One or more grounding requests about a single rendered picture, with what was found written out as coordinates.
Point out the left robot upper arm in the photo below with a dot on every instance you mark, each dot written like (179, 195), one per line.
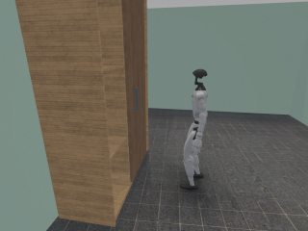
(200, 97)

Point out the robot left hand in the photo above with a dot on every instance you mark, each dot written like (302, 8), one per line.
(196, 143)

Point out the handle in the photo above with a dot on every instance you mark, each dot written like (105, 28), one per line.
(136, 98)
(146, 88)

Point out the robot left forearm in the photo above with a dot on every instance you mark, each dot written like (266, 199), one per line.
(201, 124)

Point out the wardrobe door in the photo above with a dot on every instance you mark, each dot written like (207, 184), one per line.
(134, 63)

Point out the left robot shin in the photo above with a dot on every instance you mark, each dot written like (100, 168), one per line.
(189, 170)

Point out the left robot foot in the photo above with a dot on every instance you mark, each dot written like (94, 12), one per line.
(188, 186)

